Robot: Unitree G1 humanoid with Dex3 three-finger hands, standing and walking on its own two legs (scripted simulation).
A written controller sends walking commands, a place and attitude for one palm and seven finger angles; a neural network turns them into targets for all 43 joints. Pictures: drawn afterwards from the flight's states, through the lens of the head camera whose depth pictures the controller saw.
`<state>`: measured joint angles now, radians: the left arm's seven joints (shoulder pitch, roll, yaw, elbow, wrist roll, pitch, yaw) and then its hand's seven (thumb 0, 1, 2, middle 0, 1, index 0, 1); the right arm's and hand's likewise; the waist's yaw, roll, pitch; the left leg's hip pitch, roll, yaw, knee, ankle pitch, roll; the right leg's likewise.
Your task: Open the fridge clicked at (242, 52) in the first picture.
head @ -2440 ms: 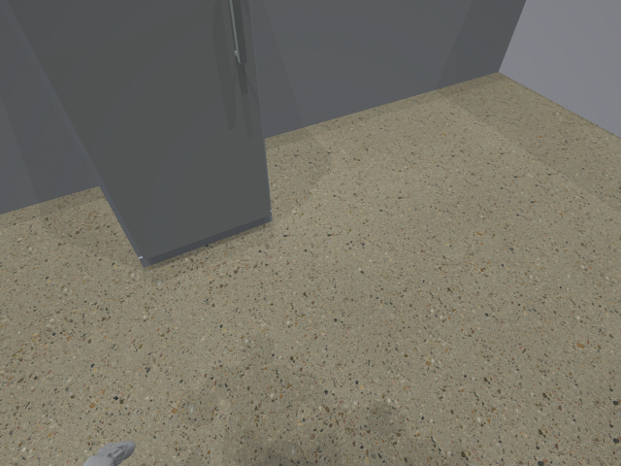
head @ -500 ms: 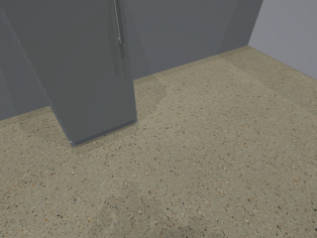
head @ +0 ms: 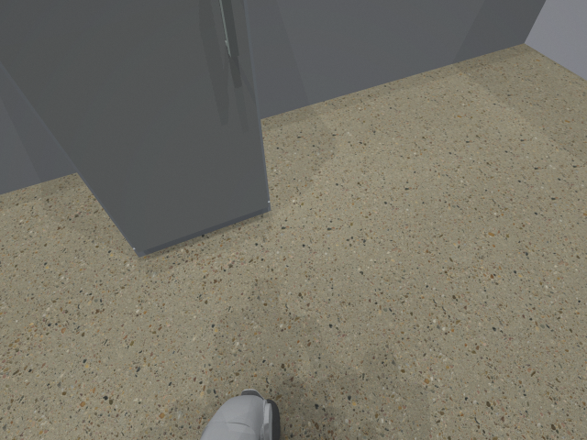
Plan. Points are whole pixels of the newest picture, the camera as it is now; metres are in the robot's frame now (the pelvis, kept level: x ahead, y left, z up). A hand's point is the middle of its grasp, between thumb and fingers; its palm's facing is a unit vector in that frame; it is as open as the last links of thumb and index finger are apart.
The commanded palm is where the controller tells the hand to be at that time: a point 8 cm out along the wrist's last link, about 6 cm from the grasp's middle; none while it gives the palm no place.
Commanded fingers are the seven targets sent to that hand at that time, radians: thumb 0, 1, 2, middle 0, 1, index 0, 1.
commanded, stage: walk to a spot facing it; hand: right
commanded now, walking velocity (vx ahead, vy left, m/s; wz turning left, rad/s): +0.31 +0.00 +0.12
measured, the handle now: out of the picture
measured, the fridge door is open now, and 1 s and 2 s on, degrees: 0 0 0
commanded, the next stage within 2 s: turn to face it in 0.08 s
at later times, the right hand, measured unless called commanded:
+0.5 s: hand (432, 418) +0.20 -0.19 -0.19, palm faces +0.00 +0.99 -0.15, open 7.3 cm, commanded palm none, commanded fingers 0.00 -0.90 -0.90 0.20 0.30 0.20 0.30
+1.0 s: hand (393, 287) +0.40 -0.14 -0.14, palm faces -0.34 +0.89 -0.31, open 7.4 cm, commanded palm none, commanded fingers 0.00 -0.90 -0.90 0.20 0.30 0.20 0.30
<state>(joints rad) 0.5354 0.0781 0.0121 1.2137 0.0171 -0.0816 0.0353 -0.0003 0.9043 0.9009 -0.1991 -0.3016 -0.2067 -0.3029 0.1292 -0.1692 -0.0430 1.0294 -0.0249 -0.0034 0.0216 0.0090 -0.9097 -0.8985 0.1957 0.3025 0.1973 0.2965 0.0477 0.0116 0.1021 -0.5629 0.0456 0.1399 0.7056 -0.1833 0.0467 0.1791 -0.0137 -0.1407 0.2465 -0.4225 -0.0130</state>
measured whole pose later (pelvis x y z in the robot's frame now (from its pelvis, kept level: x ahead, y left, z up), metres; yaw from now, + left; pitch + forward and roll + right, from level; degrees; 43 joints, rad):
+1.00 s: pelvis +0.22 +0.01 +0.00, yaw +22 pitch +1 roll +0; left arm 0.24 0.25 0.08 1.00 0.02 0.06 0.02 0.00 0.91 0.90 -0.19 -0.30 -0.20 -0.30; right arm 0.15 -0.19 -0.06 0.91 -0.03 0.01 -0.02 0.00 -0.91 -0.90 0.20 0.30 0.20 0.30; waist 0.02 -0.07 0.07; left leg -0.30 0.02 0.08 0.62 -0.33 0.03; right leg -0.44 -0.14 -0.11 1.03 -0.49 0.06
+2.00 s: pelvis +0.37 +0.14 +0.01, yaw +29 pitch +0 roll +1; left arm 0.27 0.16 0.06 1.08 0.02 -0.01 0.01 0.00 0.91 0.90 -0.19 -0.30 -0.20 -0.30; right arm 0.24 -0.15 -0.04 1.07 -0.03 -0.06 -0.03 -0.01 -0.94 -0.90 0.20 0.30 0.20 0.30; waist 0.02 -0.04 0.02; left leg -0.17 0.00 0.18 0.43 -0.25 0.05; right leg -0.48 -0.13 -0.10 0.98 -0.33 0.02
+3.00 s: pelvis +0.34 +0.15 +0.02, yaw +30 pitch +1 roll -2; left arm 0.28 0.22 0.06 1.07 0.02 0.06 0.00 0.00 0.91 0.90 -0.19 -0.30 -0.20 -0.30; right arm 0.34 -0.14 -0.04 1.06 -0.04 0.00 -0.03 0.01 -0.91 -0.90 0.20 0.30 0.20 0.30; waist -0.06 -0.01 0.03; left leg -0.25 0.09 0.09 0.42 -0.18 0.01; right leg -0.32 -0.04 -0.04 0.74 -0.38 0.05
